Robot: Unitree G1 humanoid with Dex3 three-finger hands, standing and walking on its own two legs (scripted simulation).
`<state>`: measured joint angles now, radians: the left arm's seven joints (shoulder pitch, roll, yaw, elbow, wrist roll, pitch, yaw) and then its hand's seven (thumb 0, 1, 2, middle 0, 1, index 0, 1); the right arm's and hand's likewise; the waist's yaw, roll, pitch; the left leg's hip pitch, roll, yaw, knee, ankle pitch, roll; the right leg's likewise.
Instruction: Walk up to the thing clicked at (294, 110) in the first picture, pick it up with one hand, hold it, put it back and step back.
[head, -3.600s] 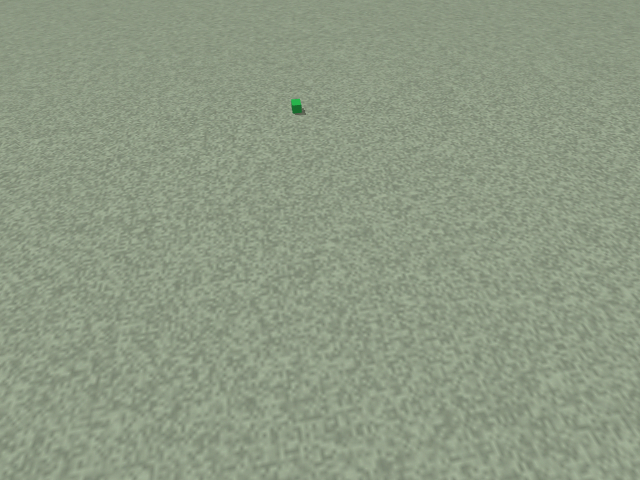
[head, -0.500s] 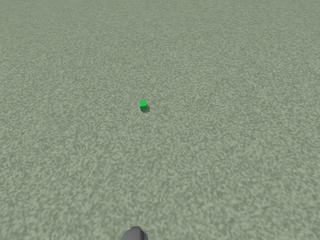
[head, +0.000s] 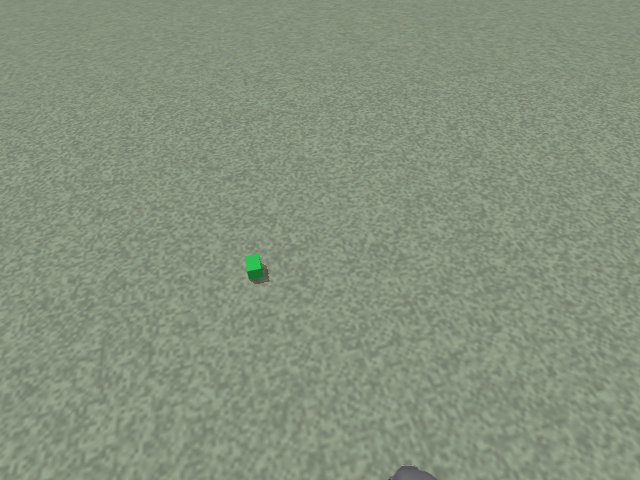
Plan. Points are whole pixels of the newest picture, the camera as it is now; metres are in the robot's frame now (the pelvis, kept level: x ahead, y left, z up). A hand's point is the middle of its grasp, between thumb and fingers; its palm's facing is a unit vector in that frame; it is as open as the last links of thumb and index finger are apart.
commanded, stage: walk up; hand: left
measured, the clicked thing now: (253, 266) +1.02 +0.28 -0.74
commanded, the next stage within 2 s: none
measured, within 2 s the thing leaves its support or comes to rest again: neither
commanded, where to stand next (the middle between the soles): +0.62 +0.02 m, yaw +3 degrees
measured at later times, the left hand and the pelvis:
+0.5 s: hand (144, 450) +0.22 +0.28 -0.16, palm faces +0.04 -0.93 -0.36, open 7.4 cm; pelvis +0.21 +0.00 -0.02, yaw +3 degrees
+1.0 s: hand (181, 307) +0.45 +0.27 -0.13, palm faces +0.01 -0.91 -0.43, open 7.4 cm; pelvis +0.38 -0.02 -0.01, yaw +2 degrees
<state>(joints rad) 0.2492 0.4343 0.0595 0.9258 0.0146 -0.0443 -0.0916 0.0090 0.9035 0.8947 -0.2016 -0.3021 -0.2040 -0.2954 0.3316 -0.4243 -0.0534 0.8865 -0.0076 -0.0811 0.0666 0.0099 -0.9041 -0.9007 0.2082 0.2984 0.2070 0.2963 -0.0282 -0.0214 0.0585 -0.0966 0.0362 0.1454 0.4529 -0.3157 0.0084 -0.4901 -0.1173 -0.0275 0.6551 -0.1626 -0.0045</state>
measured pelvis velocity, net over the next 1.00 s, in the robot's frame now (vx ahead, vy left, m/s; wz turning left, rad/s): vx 0.38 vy -0.02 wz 0.03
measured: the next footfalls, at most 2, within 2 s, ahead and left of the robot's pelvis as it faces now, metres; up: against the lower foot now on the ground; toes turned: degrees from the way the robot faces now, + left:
right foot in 0.06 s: +0.18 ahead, -0.14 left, +0.00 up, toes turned -4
left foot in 0.48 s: +0.35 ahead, +0.13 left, +0.00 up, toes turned +8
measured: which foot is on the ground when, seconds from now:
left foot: down 0.00-0.08, up 0.10-0.46, down 0.48-0.92, up 0.94-1.00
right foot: up 0.00-0.04, down 0.06-0.52, up 0.54-0.90, down 0.92-1.00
